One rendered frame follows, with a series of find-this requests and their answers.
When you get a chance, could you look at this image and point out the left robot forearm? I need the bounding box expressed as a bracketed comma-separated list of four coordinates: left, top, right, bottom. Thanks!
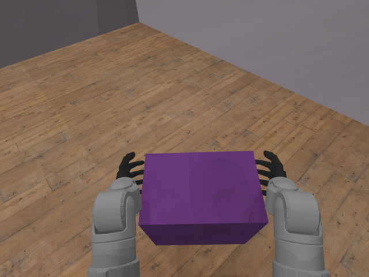
[87, 177, 142, 277]

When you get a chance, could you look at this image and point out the right robot forearm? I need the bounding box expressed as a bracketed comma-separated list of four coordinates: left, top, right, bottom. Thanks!
[265, 177, 330, 277]

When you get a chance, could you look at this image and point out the robot left hand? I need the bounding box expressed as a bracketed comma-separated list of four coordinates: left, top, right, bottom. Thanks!
[116, 152, 145, 194]

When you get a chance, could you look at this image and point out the carton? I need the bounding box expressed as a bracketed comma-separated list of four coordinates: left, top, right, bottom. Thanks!
[138, 151, 269, 245]

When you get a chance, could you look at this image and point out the robot right hand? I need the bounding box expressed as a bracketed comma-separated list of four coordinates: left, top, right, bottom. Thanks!
[255, 151, 287, 196]

